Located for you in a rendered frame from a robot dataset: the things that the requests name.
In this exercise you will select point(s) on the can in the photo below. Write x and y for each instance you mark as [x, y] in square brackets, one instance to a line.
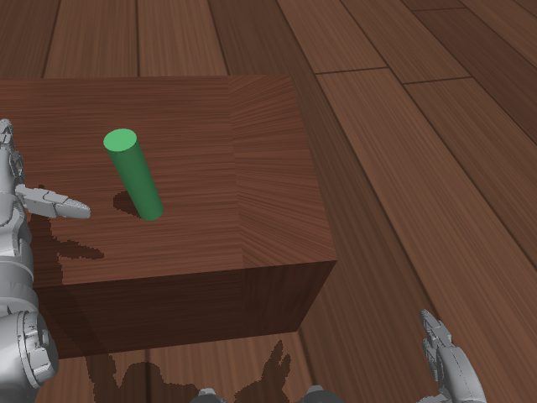
[127, 156]

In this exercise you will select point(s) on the left robot arm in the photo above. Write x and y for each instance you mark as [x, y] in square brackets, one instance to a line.
[28, 355]

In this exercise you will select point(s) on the left robot hand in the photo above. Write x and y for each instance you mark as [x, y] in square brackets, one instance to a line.
[37, 201]

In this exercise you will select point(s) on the right robot hand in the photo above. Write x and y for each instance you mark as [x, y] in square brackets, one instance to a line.
[448, 364]

